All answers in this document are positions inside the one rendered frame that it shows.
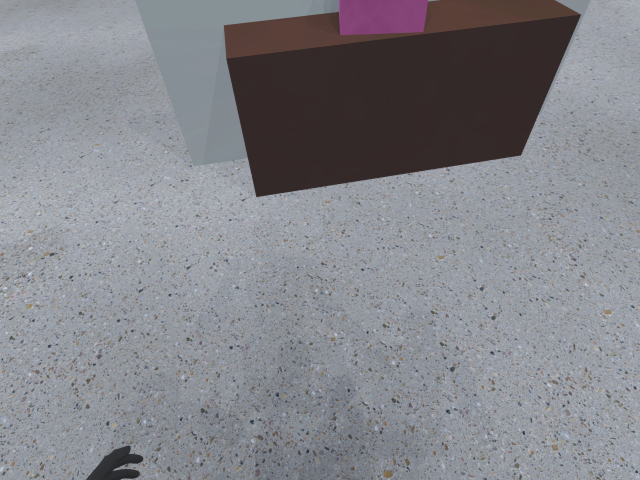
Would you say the left robot hand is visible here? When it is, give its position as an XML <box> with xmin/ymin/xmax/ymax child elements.
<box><xmin>86</xmin><ymin>446</ymin><xmax>143</xmax><ymax>480</ymax></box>

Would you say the carton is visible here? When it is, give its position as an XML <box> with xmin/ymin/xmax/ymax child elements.
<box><xmin>339</xmin><ymin>0</ymin><xmax>428</xmax><ymax>35</ymax></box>

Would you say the pedestal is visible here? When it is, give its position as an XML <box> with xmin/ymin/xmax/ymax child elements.
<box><xmin>224</xmin><ymin>0</ymin><xmax>581</xmax><ymax>197</ymax></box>

